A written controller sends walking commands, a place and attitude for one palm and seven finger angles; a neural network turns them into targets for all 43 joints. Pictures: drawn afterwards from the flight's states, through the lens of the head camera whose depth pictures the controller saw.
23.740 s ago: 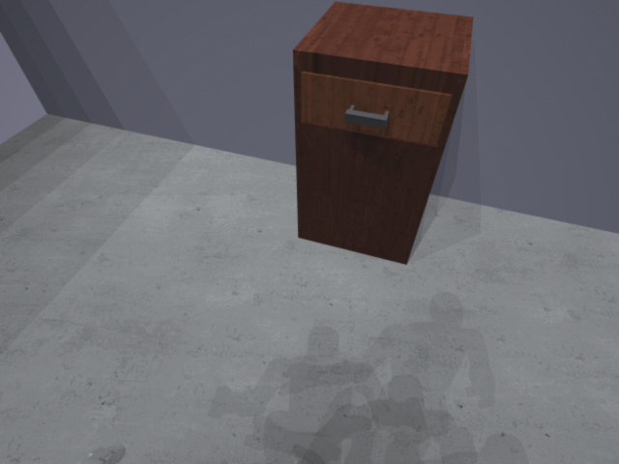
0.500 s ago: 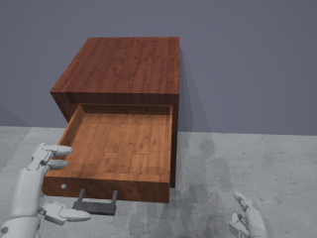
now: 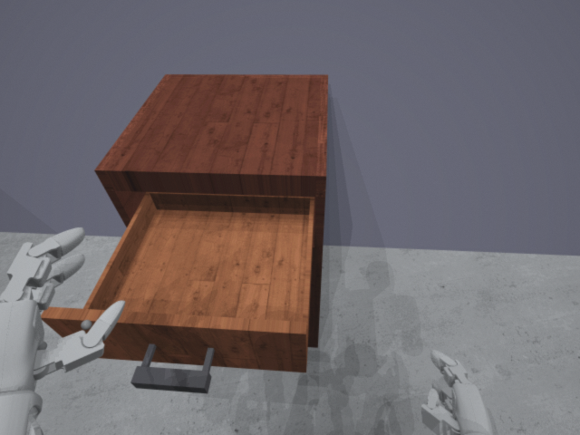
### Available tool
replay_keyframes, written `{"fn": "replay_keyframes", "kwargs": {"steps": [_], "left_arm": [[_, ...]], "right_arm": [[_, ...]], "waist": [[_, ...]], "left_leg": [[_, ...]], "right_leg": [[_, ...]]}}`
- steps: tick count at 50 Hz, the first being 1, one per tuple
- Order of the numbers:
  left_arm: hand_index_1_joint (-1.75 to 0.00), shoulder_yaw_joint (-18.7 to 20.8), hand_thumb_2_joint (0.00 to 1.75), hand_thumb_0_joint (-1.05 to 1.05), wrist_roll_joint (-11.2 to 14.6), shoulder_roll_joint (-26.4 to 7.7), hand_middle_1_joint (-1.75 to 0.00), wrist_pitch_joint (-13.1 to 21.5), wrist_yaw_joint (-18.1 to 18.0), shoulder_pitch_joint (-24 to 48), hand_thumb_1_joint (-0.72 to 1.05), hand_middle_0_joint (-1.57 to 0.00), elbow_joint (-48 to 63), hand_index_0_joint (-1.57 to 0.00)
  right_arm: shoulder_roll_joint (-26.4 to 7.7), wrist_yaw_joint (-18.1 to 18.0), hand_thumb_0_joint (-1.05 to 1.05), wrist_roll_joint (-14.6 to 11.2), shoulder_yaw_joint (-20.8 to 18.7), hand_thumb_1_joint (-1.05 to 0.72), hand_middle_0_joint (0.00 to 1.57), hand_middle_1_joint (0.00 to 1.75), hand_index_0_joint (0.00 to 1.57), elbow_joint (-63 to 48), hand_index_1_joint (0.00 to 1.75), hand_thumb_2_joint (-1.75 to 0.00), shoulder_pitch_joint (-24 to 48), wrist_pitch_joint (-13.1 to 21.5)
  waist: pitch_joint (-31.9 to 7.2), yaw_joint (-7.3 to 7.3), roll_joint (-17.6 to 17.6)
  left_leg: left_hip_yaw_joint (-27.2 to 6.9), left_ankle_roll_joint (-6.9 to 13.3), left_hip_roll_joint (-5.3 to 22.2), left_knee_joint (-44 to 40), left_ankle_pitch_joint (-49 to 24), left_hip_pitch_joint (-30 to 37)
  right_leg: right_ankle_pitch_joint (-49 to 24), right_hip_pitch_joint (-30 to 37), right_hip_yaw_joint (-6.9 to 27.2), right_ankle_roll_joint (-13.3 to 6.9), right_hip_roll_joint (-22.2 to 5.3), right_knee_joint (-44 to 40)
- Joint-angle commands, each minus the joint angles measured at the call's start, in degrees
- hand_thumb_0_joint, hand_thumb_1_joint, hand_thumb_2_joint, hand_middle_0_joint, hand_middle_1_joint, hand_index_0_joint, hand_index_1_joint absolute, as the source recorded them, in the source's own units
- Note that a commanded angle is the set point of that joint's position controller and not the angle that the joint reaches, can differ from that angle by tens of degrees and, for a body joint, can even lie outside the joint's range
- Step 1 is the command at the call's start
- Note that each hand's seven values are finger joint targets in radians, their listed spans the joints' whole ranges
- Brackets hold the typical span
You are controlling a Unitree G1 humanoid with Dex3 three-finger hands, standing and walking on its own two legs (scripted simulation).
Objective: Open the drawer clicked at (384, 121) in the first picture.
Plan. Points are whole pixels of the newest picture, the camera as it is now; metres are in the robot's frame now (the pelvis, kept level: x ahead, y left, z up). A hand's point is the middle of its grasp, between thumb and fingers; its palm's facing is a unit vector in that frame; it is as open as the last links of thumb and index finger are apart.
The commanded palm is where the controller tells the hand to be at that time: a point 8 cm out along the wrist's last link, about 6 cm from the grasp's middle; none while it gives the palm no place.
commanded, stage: draw the hand back to the body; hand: left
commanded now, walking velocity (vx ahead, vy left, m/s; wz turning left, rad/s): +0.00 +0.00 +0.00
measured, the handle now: (176, 365) +0.24 +0.23 -0.11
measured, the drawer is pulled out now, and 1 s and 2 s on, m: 0.30 0.30 0.30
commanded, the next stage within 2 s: step back with the hand held close in 0.34 s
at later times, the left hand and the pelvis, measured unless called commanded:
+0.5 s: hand (76, 324) +0.18 +0.24 +0.16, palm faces +0.40 -0.81 -0.42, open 7.4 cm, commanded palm +0.12 +0.28 +0.17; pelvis -0.01 +0.00 +0.00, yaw +0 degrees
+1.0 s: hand (41, 366) +0.14 +0.25 +0.15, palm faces +0.34 -0.80 -0.50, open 7.4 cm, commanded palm +0.07 +0.29 +0.17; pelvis -0.05 +0.01 -0.01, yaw +1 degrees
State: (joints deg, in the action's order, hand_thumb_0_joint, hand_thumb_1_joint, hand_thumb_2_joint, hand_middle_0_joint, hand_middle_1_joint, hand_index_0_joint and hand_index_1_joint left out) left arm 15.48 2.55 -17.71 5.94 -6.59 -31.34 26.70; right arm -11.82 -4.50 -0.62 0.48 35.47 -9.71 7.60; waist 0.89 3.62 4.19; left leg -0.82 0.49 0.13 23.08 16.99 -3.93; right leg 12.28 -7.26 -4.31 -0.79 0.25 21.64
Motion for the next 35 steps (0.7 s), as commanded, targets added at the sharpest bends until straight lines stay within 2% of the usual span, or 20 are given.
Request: {"fn": "replay_keyframes", "kwargs": {"steps": [1,3,4,7,8,12,14,16,17,18,22,23,24,25,27,28,30,31,33,35], "left_arm": [[-0.43,7.2,0.81,0.0,0.4,-9.5,-0.43,4.0,-1.3,3.4,0.69,-0.22,11.8,-0.22],[-0.39,7.6,0.84,0.0,0.5,-9.7,-0.39,3.9,-1.1,3.4,0.76,-0.21,11.4,-0.21],[-0.37,6.3,0.86,0.0,0.5,-8.3,-0.37,3.9,-0.9,3.1,0.8,-0.21,10.2,-0.21],[-0.3,6.8,0.9,0.0,0.5,-9.3,-0.3,4.1,-1.0,3.8,0.9,-0.2,12.0,-0.2],[-0.3,7.1,0.9,0.0,0.4,-9.5,-0.3,4.0,-0.9,4.3,0.9,-0.2,11.7,-0.2],[-0.3,7.3,0.9,0.0,0.6,-9.6,-0.3,4.1,-1.0,3.6,0.9,-0.2,11.9,-0.2],[-0.3,7.1,0.9,0.0,0.5,-9.2,-0.3,4.0,-1.0,3.4,0.9,-0.2,10.6,-0.2],[-0.3,7.5,0.9,0.0,0.6,-9.6,-0.3,4.2,-1.1,3.3,0.9,-0.2,11.1,-0.2],[-0.3,7.2,0.9,0.0,0.5,-9.7,-0.3,4.2,-1.0,3.6,0.9,-0.2,12.3,-0.2],[-0.3,7.6,0.9,0.0,0.3,-10.2,-0.3,4.2,-1.0,4.6,0.9,-0.2,12.9,-0.2],[-0.3,7.1,0.9,0.0,0.3,-9.6,-0.3,4.3,-1.1,3.1,0.9,-0.2,13.1,-0.2],[-0.3,17.0,0.9,0.0,1.1,-18.9,-0.3,7.9,-1.8,14.3,0.9,-0.2,20.2,-0.2],[-0.3,14.1,0.9,0.0,0.7,-13.6,-0.3,7.9,-1.3,6.3,0.9,-0.2,13.4,-0.2],[-0.3,11.4,0.9,0.0,0.3,-10.2,-0.3,7.7,-0.5,1.6,0.9,-0.2,10.5,-0.2],[-0.3,10.0,0.9,0.0,0.1,-9.3,-0.3,8.1,0.0,-1.6,0.9,-0.2,12.3,-0.2],[-0.3,10.3,0.9,0.0,0.0,-9.7,-0.3,8.6,0.0,-2.3,0.9,-0.2,14.3,-0.2],[-0.3,10.7,0.9,0.0,0.1,-9.9,-0.3,8.6,-0.2,-6.0,0.9,-0.2,13.8,-0.2],[-0.3,11.2,0.9,0.0,0.2,-10.5,-0.3,8.5,-0.3,-6.3,0.9,-0.2,14.6,-0.2],[-0.3,12.5,0.9,0.0,0.2,-12.3,-0.3,8.6,-0.7,-6.5,0.9,-0.2,16.5,-0.2],[-0.3,12.8,0.9,0.0,0.3,-12.5,-0.3,8.6,-1.0,-7.8,0.9,-0.2,17.5,-0.2]], "right_arm": [[-5.0,0.0,0.0,0.1,-1.5,-0.9,0.2,0.3,0.2,-9.4,0.3,-0.9,7.5,3.6],[-5.0,-0.1,0.0,0.1,-1.7,-0.9,0.2,0.3,0.2,-9.3,0.3,-0.9,7.8,3.6],[-4.9,0.1,0.0,0.0,-1.5,-0.9,0.2,0.3,0.2,-9.1,0.3,-0.9,7.5,3.4],[-5.0,0.2,0.0,0.0,-1.5,-0.9,0.2,0.3,0.2,-9.8,0.3,-0.9,7.5,3.7],[-5.1,0.1,0.0,0.1,-1.5,-0.9,0.2,0.3,0.2,-9.5,0.3,-0.9,8.0,3.7],[-5.0,0.2,0.0,0.2,-1.5,-0.9,0.2,0.3,0.2,-9.8,0.3,-0.9,7.7,3.6],[-4.9,0.1,0.0,0.2,-1.5,-0.9,0.2,0.3,0.2,-9.2,0.3,-0.9,7.7,3.5],[-5.0,0.1,0.0,0.2,-1.5,-0.9,0.2,0.3,0.2,-9.3,0.3,-0.9,7.6,3.7],[-5.0,0.2,0.0,0.1,-1.6,-0.9,0.2,0.3,0.2,-9.7,0.3,-0.9,7.5,3.8],[-5.1,0.1,0.0,0.2,-1.5,-0.9,0.2,0.3,0.2,-9.5,0.3,-0.9,7.9,4.0],[-5.0,0.3,0.0,0.1,-1.7,-0.9,0.2,0.3,0.2,-9.5,0.3,-0.9,7.3,4.1],[-5.8,0.5,0.0,-0.7,-0.5,-0.9,0.2,0.3,0.2,-12.7,0.3,-0.9,5.7,2.8],[-5.0,0.3,0.0,-0.2,-1.3,-0.9,0.2,0.3,0.2,-10.4,0.3,-0.9,5.6,1.8],[-5.8,0.6,0.0,-0.1,-1.8,-0.9,0.2,0.3,0.2,-10.5,0.3,-0.9,5.8,0.7],[-6.8,0.9,0.0,0.0,-2.3,-0.9,0.2,0.3,0.2,-11.2,0.3,-0.9,6.8,-0.6],[-6.9,0.8,0.0,0.1,-2.5,-0.9,0.2,0.3,0.2,-11.4,0.3,-0.9,7.1,-0.8],[-6.8,0.8,0.0,-0.1,-3.0,-0.9,0.2,0.3,0.2,-11.6,0.3,-0.9,7.0,-1.7],[-6.8,0.8,0.0,-0.3,-3.2,-0.9,0.2,0.3,0.2,-12.0,0.3,-0.9,7.1,-2.1],[-7.0,0.5,0.0,-0.5,-3.6,-0.9,0.2,0.3,0.2,-12.2,0.3,-0.9,7.4,-2.6],[-7.0,0.3,0.0,-0.5,-3.9,-0.9,0.2,0.3,0.2,-12.6,0.3,-0.9,6.9,-2.9]], "waist": [[-4.2,-0.31,-2.0],[-3.7,-0.28,-2.1],[-2.5,-0.62,-0.8],[-4.4,-0.31,-0.9],[-3.3,-0.27,-0.3],[-5.3,-0.22,-2.8],[-3.6,-0.37,-1.1],[-4.4,-0.23,-1.5],[-5.7,-0.19,-0.9],[-4.6,-0.17,0.4],[-5.9,-0.22,-0.7],[2.3,-2.15,2.2],[1.7,-2.53,-3.7],[-0.1,-2.69,-7.4],[-3.9,-2.99,-5.2],[-6.2,-2.93,-2.7],[-9.1,-2.99,-2.6],[-10.0,-3.12,-3.9],[-10.9,-3.22,-3.4],[-11.6,-3.25,-3.4]], "left_leg": [[0.0,-0.1,1.3,-3.1,-17.9,-2.5],[0.1,0.0,1.2,-3.1,-17.2,-2.5],[0.2,-0.1,1.3,-3.3,-16.1,-2.8],[-0.2,-0.1,1.3,-3.6,-16.2,-2.6],[-0.1,-0.2,1.0,-3.6,-15.7,-2.8],[-0.2,0.1,1.1,-3.5,-16.3,-2.6],[0.2,0.0,1.0,-3.5,-15.5,-2.8],[-0.1,0.1,0.9,-3.6,-15.7,-2.7],[-0.1,0.0,1.1,-3.4,-16.5,-2.0],[-0.2,-0.2,0.8,-3.5,-16.2,-2.2],[-0.2,-0.2,1.1,-3.3,-18.3,-1.9],[-1.4,0.5,1.5,-2.7,-13.1,-7.8],[-2.9,0.6,1.9,-2.2,-11.9,-8.6],[-2.6,1.0,1.8,-1.3,-12.3,-7.4],[-2.2,1.3,1.9,-0.3,-14.0,-7.6],[-2.0,1.2,1.8,-0.2,-15.8,-7.7],[-2.0,1.2,2.2,0.3,-17.5,-8.3],[-2.2,1.1,2.3,0.4,-18.3,-8.9],[-2.6,1.0,2.5,1.2,-19.2,-9.6],[-3.1,0.8,2.9,1.0,-20.7,-10.6]], "right_leg": [[-11.5,3.9,0.3,-0.3,-1.6,-2.2],[-11.2,3.7,0.9,-0.4,-1.6,-2.9],[-10.1,2.9,0.7,-0.4,-1.6,-3.1],[-9.7,3.9,0.8,-0.4,-1.6,-2.4],[-9.3,3.4,0.9,-0.5,-1.5,-3.2],[-10.2,4.7,0.9,-0.3,-1.6,-2.5],[-9.5,3.6,0.9,-0.3,-1.5,-3.5],[-9.7,4.2,0.9,-0.4,-1.5,-3.2],[-10.2,4.6,1.1,-0.3,-1.7,-2.7],[-9.7,4.1,1.2,-0.5,-1.5,-3.4],[-11.8,5.0,0.9,-0.4,-1.6,-2.3],[-12.9,-0.8,4.4,-0.3,-4.1,-4.8],[-12.2,-1.3,4.4,-0.3,-4.9,-4.9],[-12.2,-1.7,4.2,0.1,-4.8,-4.9],[-14.2,-0.2,4.2,0.1,-5.6,-3.5],[-16.1,0.8,4.1,-0.2,-5.6,-2.6],[-17.3,2.1,3.9,-0.1,-5.9,-1.1],[-18.1,2.8,3.9,0.0,-5.9,-0.5],[-18.7,2.2,4.0,-0.2,-6.1,0.0],[-19.1,2.9,3.2,-0.2,-5.9,1.6]]}}
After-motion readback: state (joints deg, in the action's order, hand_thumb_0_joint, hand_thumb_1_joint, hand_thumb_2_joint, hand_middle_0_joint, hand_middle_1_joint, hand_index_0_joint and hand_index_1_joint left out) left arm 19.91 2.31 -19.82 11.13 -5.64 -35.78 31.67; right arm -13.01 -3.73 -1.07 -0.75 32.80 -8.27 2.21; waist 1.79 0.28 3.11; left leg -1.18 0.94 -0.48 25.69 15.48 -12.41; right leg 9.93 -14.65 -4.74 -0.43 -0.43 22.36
